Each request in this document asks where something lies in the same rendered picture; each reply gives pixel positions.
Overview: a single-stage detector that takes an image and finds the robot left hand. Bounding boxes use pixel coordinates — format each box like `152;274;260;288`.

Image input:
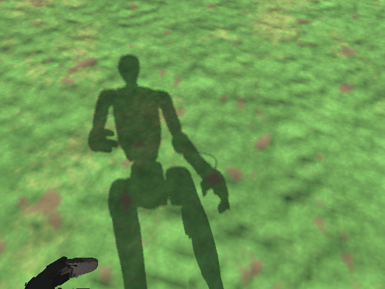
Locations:
25;256;98;289

